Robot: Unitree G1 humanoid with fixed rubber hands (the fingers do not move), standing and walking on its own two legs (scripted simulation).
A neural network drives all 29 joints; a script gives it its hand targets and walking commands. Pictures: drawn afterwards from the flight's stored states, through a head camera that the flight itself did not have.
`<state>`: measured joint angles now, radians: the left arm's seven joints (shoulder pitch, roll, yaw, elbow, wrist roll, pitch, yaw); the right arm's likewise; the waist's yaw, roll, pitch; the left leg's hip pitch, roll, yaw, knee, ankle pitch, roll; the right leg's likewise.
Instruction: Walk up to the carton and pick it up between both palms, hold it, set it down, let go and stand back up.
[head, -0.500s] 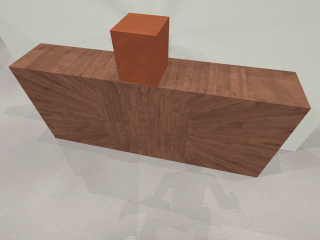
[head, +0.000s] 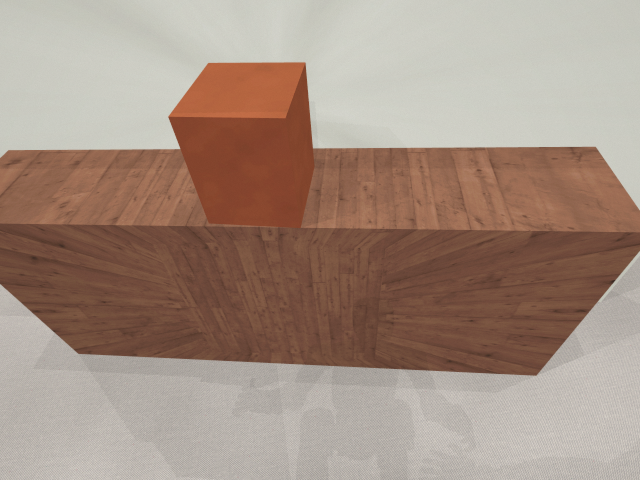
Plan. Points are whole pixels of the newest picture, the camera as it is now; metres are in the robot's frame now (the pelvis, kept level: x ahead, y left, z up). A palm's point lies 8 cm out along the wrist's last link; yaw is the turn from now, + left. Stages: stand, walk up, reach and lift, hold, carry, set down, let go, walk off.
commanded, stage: walk up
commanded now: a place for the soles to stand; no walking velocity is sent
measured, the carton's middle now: (255, 146) +0.76 +0.13 +0.03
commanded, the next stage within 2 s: none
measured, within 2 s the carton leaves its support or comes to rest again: neither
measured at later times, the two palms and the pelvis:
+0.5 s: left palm out of the picture +0.21 +0.47 -0.09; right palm (502, 479) +0.17 -0.20 -0.08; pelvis +0.13 +0.13 +0.00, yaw -2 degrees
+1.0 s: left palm (57, 371) +0.34 +0.42 -0.08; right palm (457, 406) +0.26 -0.18 -0.09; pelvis +0.19 +0.13 +0.01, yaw -6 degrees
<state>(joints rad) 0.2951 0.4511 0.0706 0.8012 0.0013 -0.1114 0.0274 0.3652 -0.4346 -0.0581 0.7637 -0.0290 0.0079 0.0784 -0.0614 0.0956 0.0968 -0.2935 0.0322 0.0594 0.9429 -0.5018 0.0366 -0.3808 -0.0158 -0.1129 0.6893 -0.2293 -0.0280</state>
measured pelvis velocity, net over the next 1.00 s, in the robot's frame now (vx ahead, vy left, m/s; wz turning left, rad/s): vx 0.19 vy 0.13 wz -0.11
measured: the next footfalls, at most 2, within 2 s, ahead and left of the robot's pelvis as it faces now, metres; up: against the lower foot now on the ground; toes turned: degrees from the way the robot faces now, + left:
left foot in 0.28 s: +0.23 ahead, +0.25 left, +0.00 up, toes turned +0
right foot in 0.70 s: +0.27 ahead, +0.01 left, +0.00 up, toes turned -8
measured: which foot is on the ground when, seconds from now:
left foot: up 0.00-0.26, down 0.28-1.00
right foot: down 0.00-0.32, up 0.34-0.68, down 0.70-1.00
